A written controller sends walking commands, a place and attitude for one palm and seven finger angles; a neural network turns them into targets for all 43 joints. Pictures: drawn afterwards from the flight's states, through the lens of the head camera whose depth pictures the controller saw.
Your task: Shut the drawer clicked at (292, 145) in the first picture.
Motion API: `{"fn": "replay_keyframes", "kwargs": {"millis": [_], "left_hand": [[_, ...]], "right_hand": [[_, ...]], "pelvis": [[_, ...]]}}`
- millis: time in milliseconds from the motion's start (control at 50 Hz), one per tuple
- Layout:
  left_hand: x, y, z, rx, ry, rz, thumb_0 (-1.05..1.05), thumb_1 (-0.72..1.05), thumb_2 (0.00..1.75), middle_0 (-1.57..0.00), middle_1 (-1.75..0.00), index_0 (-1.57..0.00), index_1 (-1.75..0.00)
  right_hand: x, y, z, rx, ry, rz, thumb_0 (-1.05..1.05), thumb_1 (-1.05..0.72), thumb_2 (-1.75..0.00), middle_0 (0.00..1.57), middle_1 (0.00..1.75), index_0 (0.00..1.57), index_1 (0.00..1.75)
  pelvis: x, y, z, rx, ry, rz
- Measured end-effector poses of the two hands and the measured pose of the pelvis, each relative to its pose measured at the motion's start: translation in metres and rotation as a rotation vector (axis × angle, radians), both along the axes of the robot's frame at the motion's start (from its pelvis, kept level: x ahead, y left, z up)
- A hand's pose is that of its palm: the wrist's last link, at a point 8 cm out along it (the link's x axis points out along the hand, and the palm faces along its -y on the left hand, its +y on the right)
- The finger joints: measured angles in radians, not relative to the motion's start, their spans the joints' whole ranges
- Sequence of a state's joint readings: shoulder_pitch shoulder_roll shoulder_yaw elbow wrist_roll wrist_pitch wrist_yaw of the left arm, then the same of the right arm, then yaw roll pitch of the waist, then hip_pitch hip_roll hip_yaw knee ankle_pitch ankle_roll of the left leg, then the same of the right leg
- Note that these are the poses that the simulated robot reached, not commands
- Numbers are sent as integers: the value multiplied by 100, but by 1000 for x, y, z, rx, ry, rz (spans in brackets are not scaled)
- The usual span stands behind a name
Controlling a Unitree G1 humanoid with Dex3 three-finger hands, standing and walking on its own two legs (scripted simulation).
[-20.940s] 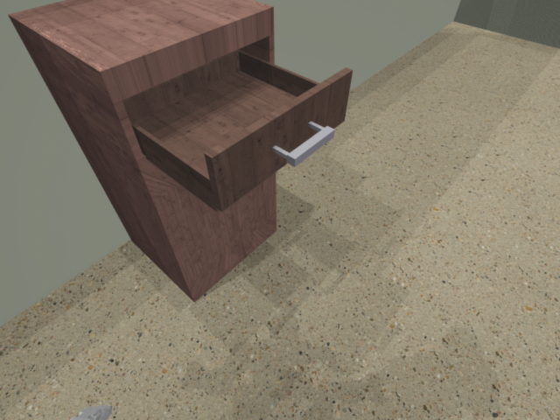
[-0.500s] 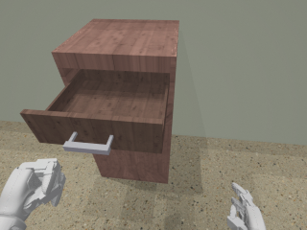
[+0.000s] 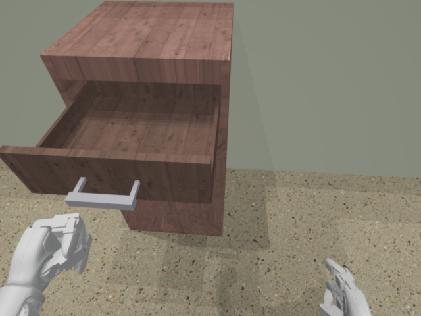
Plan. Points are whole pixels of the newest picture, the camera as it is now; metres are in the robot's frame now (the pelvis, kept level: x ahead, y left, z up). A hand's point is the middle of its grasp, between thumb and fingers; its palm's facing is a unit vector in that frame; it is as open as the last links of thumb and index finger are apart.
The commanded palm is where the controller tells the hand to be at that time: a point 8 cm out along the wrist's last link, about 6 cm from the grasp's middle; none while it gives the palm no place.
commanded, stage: bring the fist close to the handle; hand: left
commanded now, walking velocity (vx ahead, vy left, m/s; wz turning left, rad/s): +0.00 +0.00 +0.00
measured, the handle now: (105, 192) +0.34 +0.25 +0.05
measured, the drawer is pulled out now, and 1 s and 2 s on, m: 0.28 0.28 0.18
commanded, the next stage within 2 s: push the drawer shut in 0.90 s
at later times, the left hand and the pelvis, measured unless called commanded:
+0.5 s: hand (104, 238) +0.24 +0.21 +0.05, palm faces +0.00 -1.00 -0.05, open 3.3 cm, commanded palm +0.21 +0.27 +0.05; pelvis +0.00 +0.02 -0.02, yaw +0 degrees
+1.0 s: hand (107, 237) +0.24 +0.21 +0.04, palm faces +0.01 -1.00 -0.06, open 3.3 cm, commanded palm +0.22 +0.27 +0.05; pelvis +0.00 +0.03 -0.02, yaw -1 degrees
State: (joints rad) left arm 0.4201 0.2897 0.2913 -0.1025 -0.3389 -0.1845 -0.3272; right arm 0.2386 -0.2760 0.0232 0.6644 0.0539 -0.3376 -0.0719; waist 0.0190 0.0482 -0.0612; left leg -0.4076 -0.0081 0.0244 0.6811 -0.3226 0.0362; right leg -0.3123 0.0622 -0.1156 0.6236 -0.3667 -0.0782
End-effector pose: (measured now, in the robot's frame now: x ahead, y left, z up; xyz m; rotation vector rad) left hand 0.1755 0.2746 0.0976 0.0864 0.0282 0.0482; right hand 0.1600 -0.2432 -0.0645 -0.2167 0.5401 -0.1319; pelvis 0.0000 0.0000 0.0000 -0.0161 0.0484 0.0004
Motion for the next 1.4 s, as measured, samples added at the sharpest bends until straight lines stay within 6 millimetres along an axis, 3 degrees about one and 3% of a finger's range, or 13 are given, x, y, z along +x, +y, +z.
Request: {"fn": "replay_keyframes", "kwargs": {"millis": [560,800,1080,1400], "left_hand": [[46,-5,-53,-42,2,-42,2,90,90,-140,-160,-140,-160],[45,-5,-50,-33,-13,-43,2,90,90,-140,-160,-140,-160],[45,-9,-48,-26,-22,-35,2,90,90,-140,-160,-140,-160],[77,-7,-50,-28,-27,-29,0,88,93,-140,-160,-140,-160]], "right_hand": [[-4,28,-27,2,131,5,1,-90,-90,21,30,20,30],[-12,30,-32,6,166,-16,1,-90,-90,21,30,20,30],[-10,27,-31,10,156,-15,1,-90,-90,21,30,20,30],[-17,14,-39,-5,213,-19,1,-90,-90,21,30,20,30]], "pelvis": [[1,23,-20,-12,108,-6],[0,28,-22,-18,112,-8],[-1,24,-22,-16,108,-7],[-6,14,-22,-11,105,3]]}}
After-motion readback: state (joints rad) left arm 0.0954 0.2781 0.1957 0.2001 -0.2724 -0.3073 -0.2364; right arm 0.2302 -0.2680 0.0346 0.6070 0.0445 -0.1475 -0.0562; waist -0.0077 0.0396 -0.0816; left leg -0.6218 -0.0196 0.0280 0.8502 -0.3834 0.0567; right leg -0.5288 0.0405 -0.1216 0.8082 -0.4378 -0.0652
